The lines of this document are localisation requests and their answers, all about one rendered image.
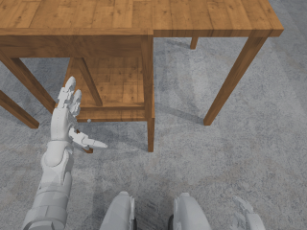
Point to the robot left thigh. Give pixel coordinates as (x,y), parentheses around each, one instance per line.
(119,214)

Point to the right robot hand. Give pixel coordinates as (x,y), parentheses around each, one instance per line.
(250,221)

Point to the robot thigh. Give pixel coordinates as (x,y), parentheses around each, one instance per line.
(189,213)
(119,214)

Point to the chair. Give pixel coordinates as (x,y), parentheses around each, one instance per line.
(113,68)

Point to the left robot forearm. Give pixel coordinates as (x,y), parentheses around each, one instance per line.
(49,208)

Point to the left robot hand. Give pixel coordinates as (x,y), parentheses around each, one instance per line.
(64,117)

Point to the robot right thigh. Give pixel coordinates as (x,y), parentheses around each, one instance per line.
(189,213)

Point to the table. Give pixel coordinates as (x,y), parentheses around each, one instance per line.
(254,19)

